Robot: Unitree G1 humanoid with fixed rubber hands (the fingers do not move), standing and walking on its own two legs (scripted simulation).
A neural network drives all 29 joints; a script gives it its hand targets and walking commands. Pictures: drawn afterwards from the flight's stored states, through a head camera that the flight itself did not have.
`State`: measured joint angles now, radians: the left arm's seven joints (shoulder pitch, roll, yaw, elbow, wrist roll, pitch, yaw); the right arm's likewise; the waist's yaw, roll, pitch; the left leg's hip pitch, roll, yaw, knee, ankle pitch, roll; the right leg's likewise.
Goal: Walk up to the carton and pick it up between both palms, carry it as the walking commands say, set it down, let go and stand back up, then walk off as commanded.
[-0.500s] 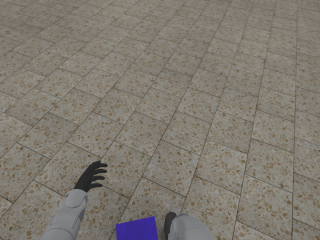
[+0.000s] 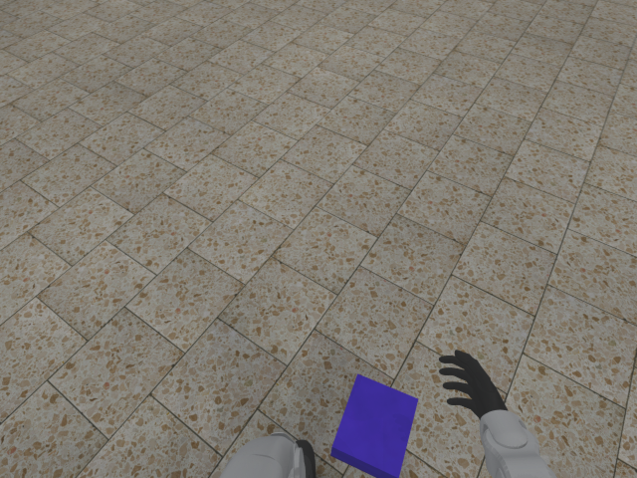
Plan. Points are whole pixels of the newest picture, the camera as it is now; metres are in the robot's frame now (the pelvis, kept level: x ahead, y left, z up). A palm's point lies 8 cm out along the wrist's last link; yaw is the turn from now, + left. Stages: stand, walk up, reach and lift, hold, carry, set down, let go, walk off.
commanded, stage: walk off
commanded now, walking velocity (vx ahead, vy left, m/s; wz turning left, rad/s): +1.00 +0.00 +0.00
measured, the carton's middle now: (373, 428) +0.29 -0.10 -0.66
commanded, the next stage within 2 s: stand in 1.06 s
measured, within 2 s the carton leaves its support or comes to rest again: rests again in 1.80 s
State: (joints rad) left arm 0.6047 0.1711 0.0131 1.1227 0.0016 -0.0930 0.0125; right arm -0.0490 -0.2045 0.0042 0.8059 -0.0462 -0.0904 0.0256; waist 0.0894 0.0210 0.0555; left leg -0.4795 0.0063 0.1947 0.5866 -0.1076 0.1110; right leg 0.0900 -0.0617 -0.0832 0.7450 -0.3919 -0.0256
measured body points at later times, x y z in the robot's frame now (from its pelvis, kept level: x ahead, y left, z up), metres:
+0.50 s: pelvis +0.47 -0.02 +0.01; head +0.51 -0.01 +0.46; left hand +0.64 +0.21 -0.12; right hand +0.36 -0.26 -0.12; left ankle +0.24 +0.09 -0.58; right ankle +0.52 -0.09 -0.71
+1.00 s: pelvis +0.96 +0.05 +0.02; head +0.98 +0.05 +0.47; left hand +1.03 +0.31 -0.11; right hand +0.99 -0.22 -0.12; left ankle +0.97 +0.12 -0.71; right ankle +0.87 -0.10 -0.58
